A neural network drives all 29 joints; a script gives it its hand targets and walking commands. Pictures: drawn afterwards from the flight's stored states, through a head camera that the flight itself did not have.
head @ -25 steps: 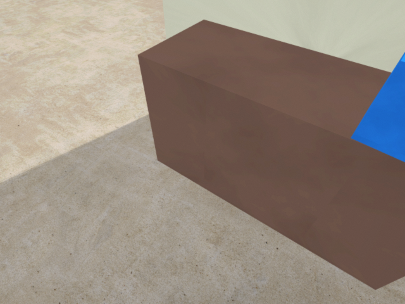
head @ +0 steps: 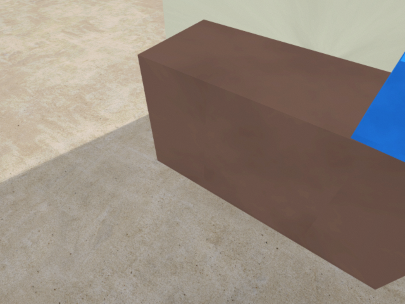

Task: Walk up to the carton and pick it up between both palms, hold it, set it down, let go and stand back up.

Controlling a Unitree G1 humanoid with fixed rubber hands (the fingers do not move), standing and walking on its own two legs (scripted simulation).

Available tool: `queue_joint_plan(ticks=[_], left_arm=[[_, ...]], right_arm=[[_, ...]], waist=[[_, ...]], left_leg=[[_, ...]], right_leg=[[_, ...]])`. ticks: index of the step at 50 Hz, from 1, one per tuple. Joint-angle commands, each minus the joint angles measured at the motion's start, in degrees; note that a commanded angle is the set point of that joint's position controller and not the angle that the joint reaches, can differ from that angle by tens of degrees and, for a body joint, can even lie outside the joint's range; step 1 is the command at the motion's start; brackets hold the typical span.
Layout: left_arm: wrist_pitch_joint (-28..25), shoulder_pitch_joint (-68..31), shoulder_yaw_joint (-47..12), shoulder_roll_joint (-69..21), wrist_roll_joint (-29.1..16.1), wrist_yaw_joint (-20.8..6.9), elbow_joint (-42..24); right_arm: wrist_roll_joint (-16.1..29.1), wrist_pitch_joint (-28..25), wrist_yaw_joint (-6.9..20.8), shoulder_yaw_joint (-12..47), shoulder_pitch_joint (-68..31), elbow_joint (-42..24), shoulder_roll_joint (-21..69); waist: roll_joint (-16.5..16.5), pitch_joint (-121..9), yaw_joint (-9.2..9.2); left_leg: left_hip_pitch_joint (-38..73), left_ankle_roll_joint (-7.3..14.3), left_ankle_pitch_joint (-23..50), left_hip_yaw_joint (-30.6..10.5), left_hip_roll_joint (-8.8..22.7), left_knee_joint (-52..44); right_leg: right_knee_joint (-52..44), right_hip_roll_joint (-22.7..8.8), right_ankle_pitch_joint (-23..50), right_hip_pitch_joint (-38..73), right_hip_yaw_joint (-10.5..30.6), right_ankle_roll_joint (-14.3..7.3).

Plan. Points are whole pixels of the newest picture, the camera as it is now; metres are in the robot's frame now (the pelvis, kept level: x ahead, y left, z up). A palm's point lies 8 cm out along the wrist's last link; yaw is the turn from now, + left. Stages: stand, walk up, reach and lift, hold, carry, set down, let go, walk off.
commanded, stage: walk up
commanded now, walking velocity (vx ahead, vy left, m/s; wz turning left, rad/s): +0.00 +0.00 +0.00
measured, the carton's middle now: out of the picture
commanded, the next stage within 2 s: none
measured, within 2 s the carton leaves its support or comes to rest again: neither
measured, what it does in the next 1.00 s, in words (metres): steps to the right, turning right: right foot, then left foot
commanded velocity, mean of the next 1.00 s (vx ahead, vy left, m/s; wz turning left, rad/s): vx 0.00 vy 0.00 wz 0.00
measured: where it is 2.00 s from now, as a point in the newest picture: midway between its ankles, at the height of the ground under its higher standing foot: outside the picture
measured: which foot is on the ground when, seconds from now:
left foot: down 0.00-0.48, up 0.50-0.96, down 0.98-1.00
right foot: down 0.00-0.14, up 0.16-0.46, down 0.48-0.98, up 1.00-1.00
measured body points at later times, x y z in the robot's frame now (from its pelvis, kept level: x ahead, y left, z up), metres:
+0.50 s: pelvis +0.05 -0.11 -0.03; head +0.04 -0.13 +0.42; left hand +0.23 +0.11 -0.14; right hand +0.02 -0.36 -0.17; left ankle -0.01 +0.11 -0.74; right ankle +0.10 -0.25 -0.75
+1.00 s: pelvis +0.20 -0.22 -0.02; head +0.21 -0.21 +0.43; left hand +0.29 -0.01 -0.16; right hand +0.25 -0.45 -0.12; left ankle +0.31 -0.17 -0.75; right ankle +0.10 -0.25 -0.74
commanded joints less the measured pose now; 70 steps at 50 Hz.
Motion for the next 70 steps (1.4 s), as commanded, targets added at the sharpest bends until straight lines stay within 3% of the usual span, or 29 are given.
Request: queue_joint_plan(ticks=[1, 6, 7, 8, 9, 12, 20, 23, 24, 25, 26, 27, 32, 35, 39, 44, 47, 48, 49, 50, 51, 52, 55, 61, 64, 67, 68, 69, 70], left_arm=[[-0.18, 5.62, 0.50, 3.64, 0.00, 0.16, -0.02], [-0.16, 5.80, 0.52, 3.65, 0.00, 0.18, 0.03], [0.51, 0.10, 2.07, 9.56, -0.20, -1.22, -9.34], [1.05, -7.36, 2.48, 9.95, 0.54, -1.96, -12.63], [1.53, -10.92, 2.84, 10.35, 1.94, -2.55, -15.44], [1.59, -4.11, 2.66, 8.55, 2.04, -4.40, -16.71], [0.72, -5.81, 2.47, 6.65, 1.63, -7.22, -23.22], [-0.02, 2.44, 3.95, 9.66, 2.21, -6.81, -24.36], [-0.67, 8.03, 5.33, 12.31, 2.20, -6.11, -23.85], [-1.56, 14.27, 7.05, 17.28, 2.36, -4.99, -24.40], [-1.46, 17.61, 7.85, 21.26, 1.01, -3.65, -25.58], [-1.23, 14.46, 7.26, 19.99, 0.10, -2.22, -27.85], [-3.00, 4.70, 4.29, 11.86, 1.53, -1.64, -31.76], [-4.36, 7.64, 4.16, 10.68, 1.23, -1.83, -30.25], [-4.39, 8.95, 4.22, 10.07, 0.98, -2.11, -29.17], [-3.38, 11.42, 4.58, 11.20, 1.00, -3.23, -28.54], [-2.67, 10.07, 4.59, 11.50, 0.74, -3.73, -28.93], [-2.80, 9.68, 4.15, 10.47, 0.63, -4.02, -29.19], [-3.22, 8.91, 3.43, 8.32, 0.56, -4.34, -30.29], [-2.75, 9.23, 2.97, 6.61, 0.68, -4.28, -31.80], [-1.50, 8.67, 4.31, 10.94, 2.21, -3.60, -32.25], [-0.88, 7.06, 4.31, 11.42, 2.56, -3.36, -32.65], [-0.31, 5.61, 3.53, 8.88, 2.47, -3.89, -30.66], [-0.31, -0.80, 1.62, 2.78, 2.01, -4.12, -30.02], [-1.04, -4.24, 1.25, 3.38, 2.21, -3.07, -31.19], [-2.29, -0.19, 2.70, 6.80, 2.39, -1.58, -31.17], [-2.80, 2.11, 3.69, 9.88, 2.70, -1.08, -31.42], [-3.10, 5.27, 4.99, 14.19, 2.94, -0.56, -32.71], [-2.56, 5.51, 5.40, 14.63, 1.49, 0.06, -33.79]], right_arm=[[0.01, -0.21, -0.17, -0.49, 5.60, -0.04, -3.68], [0.03, -0.23, -0.16, -0.45, 5.68, -0.01, -3.59], [-1.65, -1.13, -0.84, -3.87, 5.01, -10.34, -8.93], [-2.30, -1.34, -1.56, -5.68, 7.43, -11.16, -12.72], [-2.59, -1.46, -2.45, -6.00, 7.68, -12.37, -12.65], [-3.02, -2.85, -3.29, -5.22, 0.87, -16.66, -8.80], [-3.58, -4.07, -0.32, -5.75, 0.38, -20.86, -13.04], [-3.26, -3.03, 0.95, -5.37, -2.92, -23.29, -14.39], [-3.26, -2.63, 1.71, -4.10, -2.20, -23.92, -11.75], [-3.04, -2.42, 2.94, -2.23, -1.54, -26.08, -7.21], [-3.03, -1.91, 3.84, -1.31, -1.66, -30.44, -5.81], [-2.92, -1.67, 4.14, -1.45, -4.86, -32.92, -8.27], [-2.21, -2.47, 3.60, -0.75, -0.74, -31.18, -8.84], [-2.59, -2.05, 3.64, -0.54, -3.14, -32.24, -7.59], [-2.68, -2.16, 3.78, -0.07, -6.78, -33.48, -5.52], [-2.51, -2.74, 2.84, -0.17, -8.41, -34.39, -3.50], [-2.69, -3.78, 1.87, -0.83, -2.52, -33.85, -3.20], [-3.02, -4.38, 1.41, -1.67, 2.21, -33.01, -4.36], [-3.62, -5.05, 0.79, -3.05, 8.75, -32.59, -7.37], [-4.19, -5.00, 0.02, -4.70, 12.84, -32.69, -12.03], [-3.70, -4.48, -0.58, -5.28, 11.29, -32.61, -12.15], [-3.20, -4.60, -0.75, -4.64, 7.61, -33.83, -9.53], [-2.17, -6.00, -0.02, -2.91, 3.03, -32.90, -4.98], [-1.92, -5.70, 0.85, -3.26, 1.86, -29.47, -7.31], [-0.79, -3.68, 1.42, -3.68, 2.56, -28.58, -10.91], [0.13, -1.56, 1.97, -3.17, 0.89, -28.71, -12.71], [0.47, -1.14, 2.32, -2.23, 2.65, -28.78, -10.86], [0.84, -0.61, 2.55, -1.02, 4.39, -29.58, -7.94], [0.90, 1.06, 2.17, -0.99, 4.37, -29.40, -7.85]], waist=[[0.17, 3.78, 0.00], [0.28, 3.80, 0.00], [0.95, 0.29, -3.13], [6.77, 1.58, -6.13], [5.92, 4.07, -6.07], [5.22, 3.58, -0.92], [8.69, 5.80, -1.15], [3.14, 3.89, 3.69], [-3.84, 0.87, 6.16], [-17.10, -3.07, 8.60], [-20.44, -5.71, 8.50], [-11.47, -4.01, 7.84], [-2.70, -3.38, 0.93], [-1.50, -1.89, 1.27], [-3.28, 0.19, 1.51], [-4.89, 1.41, 2.63], [-2.54, 1.06, -0.37], [-0.28, -0.97, -2.49], [5.39, -5.68, -5.40], [12.83, -8.16, -6.15], [5.69, -6.87, -4.99], [2.72, -3.43, -3.58], [5.21, 0.60, -1.19], [9.57, 1.09, 0.01], [10.97, -1.05, -1.63], [2.29, -3.48, 1.64], [-3.51, -6.85, 2.33], [-13.36, -11.46, 3.31], [-10.88, -14.65, 3.97]], left_leg=[[-2.05, 1.24, 6.99, -4.10, 5.03, -4.58], [-2.06, 1.24, 7.08, -4.12, 5.03, -4.61], [13.81, 4.74, -11.34, -8.90, 10.66, -5.36], [16.54, 9.55, -20.67, -20.83, 21.95, -12.10], [11.16, 11.56, -20.85, -23.96, 28.41, -13.73], [2.30, 7.84, -14.97, -11.63, 24.89, -14.89], [-7.41, 5.20, -16.27, 7.83, 19.93, -11.99], [-13.46, 3.13, -21.66, 12.19, 18.87, -1.05], [-15.24, 1.46, -15.49, 15.97, 14.85, 12.67], [-21.62, -0.82, -19.17, 17.09, 9.16, 35.62], [-33.48, -1.49, -27.70, 8.54, 1.86, 48.62], [-34.38, -0.72, -22.55, 1.84, 4.51, 53.22], [-25.89, -0.20, -9.31, 0.14, 9.60, 47.39], [-27.79, -0.92, -5.17, 0.88, 8.63, 41.95], [-27.27, -1.47, 1.94, 3.49, 7.21, 28.57], [-17.61, -0.04, -0.15, 7.48, 2.97, 17.41], [-7.29, 1.95, -0.68, 8.04, 1.30, 8.24], [0.44, 2.77, 0.86, 6.00, 2.27, 5.28], [10.82, 5.67, -3.52, -6.52, 12.26, 0.93], [17.74, 11.59, -8.20, -29.46, 27.95, -7.08], [13.61, 15.19, -12.39, -34.87, 30.94, -9.65], [8.87, 14.84, -13.59, -30.06, 29.40, -9.91], [-0.02, 9.60, -1.17, -9.91, 21.22, -10.95], [-6.22, 7.76, 21.58, 9.75, 13.45, -6.59], [-4.89, 8.30, 23.72, 10.60, 13.56, -1.72], [-10.66, 4.32, 14.16, 11.37, 12.51, 8.01], [-14.01, 1.69, 5.16, 11.66, 11.05, 13.88], [-18.34, -1.05, -16.70, 11.13, 6.41, 25.82], [-17.36, -1.45, -28.29, 5.76, 1.71, 37.14]], right_leg=[[-4.06, -4.00, 6.73, -2.88, 3.06, -1.68], [-4.04, -4.02, 6.87, -2.79, 3.07, -1.68], [8.59, 1.02, -11.84, -22.36, 1.19, -1.76], [23.31, 1.94, -18.22, -34.22, -1.34, -0.99], [33.54, -3.36, -16.91, -38.07, 0.91, -0.27], [38.85, -7.80, -9.88, -33.35, 4.41, 1.09], [19.48, -4.60, -1.69, -18.76, -6.53, -0.62], [14.07, -1.37, -1.84, -4.72, -9.92, -2.96], [11.16, 0.95, -3.62, 2.55, -8.90, -4.15], [3.76, -8.03, -11.51, 7.75, 9.68, -7.93], [-7.46, -16.74, -19.86, 10.09, 36.47, -13.32], [-12.04, -18.44, -21.54, 5.82, 40.61, -14.96], [-7.63, -13.98, 1.01, -4.79, 20.98, -14.78], [-8.70, -12.34, 6.11, -4.48, 17.65, -15.50], [-9.77, -8.08, 1.35, -4.48, 13.79, -12.51], [-7.29, -6.98, 2.03, -7.90, 13.57, -12.73], [0.06, -5.66, 5.95, -9.42, 13.90, -12.34], [7.11, -3.76, 9.16, -11.91, 12.34, -10.84], [21.44, -0.08, 5.12, -18.72, 8.81, -8.05], [39.57, 7.49, -18.51, -30.20, 3.20, -4.03], [48.94, 5.99, -20.93, -33.43, 5.11, -2.59], [53.35, 4.37, -17.50, -35.04, 5.96, -1.50], [48.37, 0.59, -8.13, -31.41, 5.72, 0.71], [27.00, -0.14, 1.31, -22.70, -0.90, 2.24], [18.59, 0.79, 3.42, -17.92, -5.42, 2.00], [7.20, 0.96, 16.36, -4.27, -6.19, 0.08], [7.15, -3.70, 23.72, 2.74, -0.42, -1.72], [5.06, -16.13, 32.79, 7.61, 16.32, -6.65], [2.05, -21.79, 32.50, 5.55, 26.53, -13.78]])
